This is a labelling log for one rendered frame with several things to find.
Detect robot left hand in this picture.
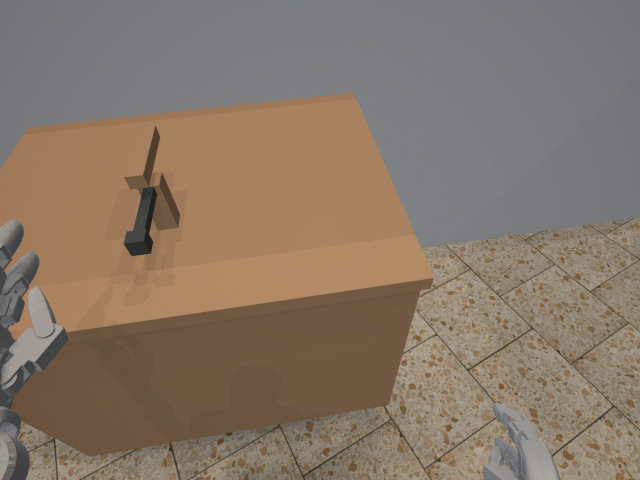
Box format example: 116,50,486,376
0,220,68,410

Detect counter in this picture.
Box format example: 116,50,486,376
0,93,434,457

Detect left robot forearm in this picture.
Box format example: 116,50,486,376
0,406,30,480

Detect tap lever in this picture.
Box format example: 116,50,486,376
124,187,157,256

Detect robot right hand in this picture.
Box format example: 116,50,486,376
483,403,561,480

